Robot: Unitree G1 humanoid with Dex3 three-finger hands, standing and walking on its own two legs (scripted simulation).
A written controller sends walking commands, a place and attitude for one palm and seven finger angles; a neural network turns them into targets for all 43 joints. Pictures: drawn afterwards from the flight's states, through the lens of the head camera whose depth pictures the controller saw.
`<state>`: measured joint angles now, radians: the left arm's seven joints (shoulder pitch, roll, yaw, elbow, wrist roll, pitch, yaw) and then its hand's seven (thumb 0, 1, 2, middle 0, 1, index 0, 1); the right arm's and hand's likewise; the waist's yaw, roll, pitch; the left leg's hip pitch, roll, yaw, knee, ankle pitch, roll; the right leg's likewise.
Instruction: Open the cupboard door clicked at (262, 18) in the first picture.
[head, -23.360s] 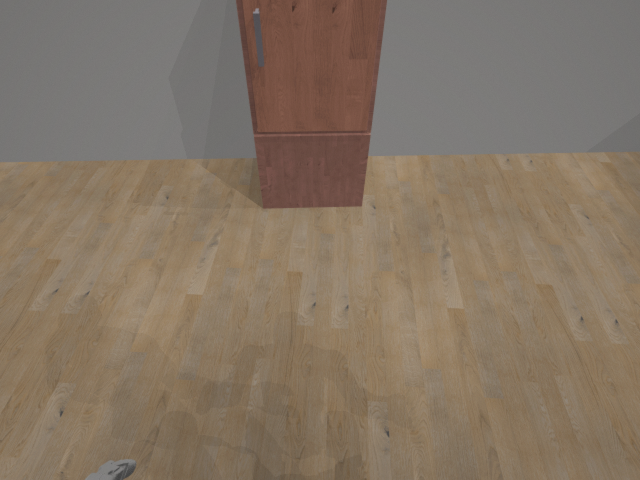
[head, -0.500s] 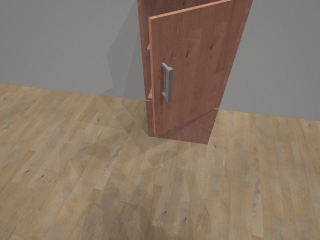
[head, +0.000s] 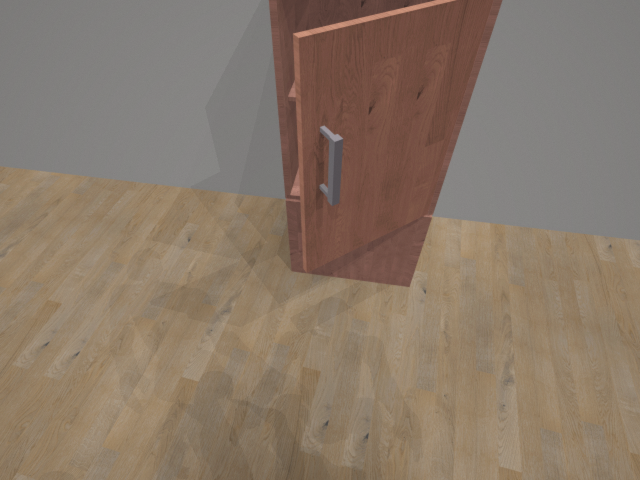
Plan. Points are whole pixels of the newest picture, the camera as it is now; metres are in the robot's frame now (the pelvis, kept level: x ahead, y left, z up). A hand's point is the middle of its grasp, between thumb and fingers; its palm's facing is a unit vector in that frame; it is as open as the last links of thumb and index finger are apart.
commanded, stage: look to check the result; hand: left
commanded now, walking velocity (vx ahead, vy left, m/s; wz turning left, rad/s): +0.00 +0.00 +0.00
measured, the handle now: (329, 167) +0.66 +0.02 +0.00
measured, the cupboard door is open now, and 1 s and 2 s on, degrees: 41 41 41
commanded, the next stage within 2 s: walk to a spot facing it in 0.46 s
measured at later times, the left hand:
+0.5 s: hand out of the picture +0.08 +0.23 -0.16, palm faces -0.01 -0.95 -0.31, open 7.4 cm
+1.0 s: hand out of the picture +0.09 +0.17 -0.18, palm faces -0.14 -0.96 -0.26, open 7.4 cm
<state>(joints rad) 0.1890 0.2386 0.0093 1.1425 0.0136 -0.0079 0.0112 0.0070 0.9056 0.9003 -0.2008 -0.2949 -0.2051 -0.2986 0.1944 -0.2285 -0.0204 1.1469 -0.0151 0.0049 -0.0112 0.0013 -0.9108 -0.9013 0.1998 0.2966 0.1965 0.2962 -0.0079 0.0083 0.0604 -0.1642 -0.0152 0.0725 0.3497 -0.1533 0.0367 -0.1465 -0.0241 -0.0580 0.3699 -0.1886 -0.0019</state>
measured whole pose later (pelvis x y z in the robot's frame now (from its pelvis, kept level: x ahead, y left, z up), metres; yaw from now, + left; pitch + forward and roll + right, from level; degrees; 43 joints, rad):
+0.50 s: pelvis +0.02 +0.00 +0.00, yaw +0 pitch -2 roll +0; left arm 0.13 0.29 0.00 1.14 0.01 -0.02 0.01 0.01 0.90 0.90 -0.20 -0.29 -0.21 -0.30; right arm 0.11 -0.29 -0.01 1.14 -0.01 0.00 0.00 0.00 -0.91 -0.90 0.20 0.30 0.20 0.30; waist 0.00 0.01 0.05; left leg -0.13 -0.01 0.06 0.31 -0.15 0.03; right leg -0.10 -0.02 -0.07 0.32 -0.19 -0.01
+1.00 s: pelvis +0.01 -0.02 -0.02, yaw -10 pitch -1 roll +2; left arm 0.18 0.21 0.05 1.01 0.02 0.08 -0.02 0.01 0.91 0.90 -0.20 -0.29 -0.20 -0.30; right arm 0.18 -0.22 -0.05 1.03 -0.03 0.03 -0.03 0.00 -0.91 -0.90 0.20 0.30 0.20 0.30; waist 0.02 0.02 0.12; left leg -0.21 0.07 0.22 0.54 -0.30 0.00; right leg -0.33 0.00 -0.01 0.78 -0.45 -0.01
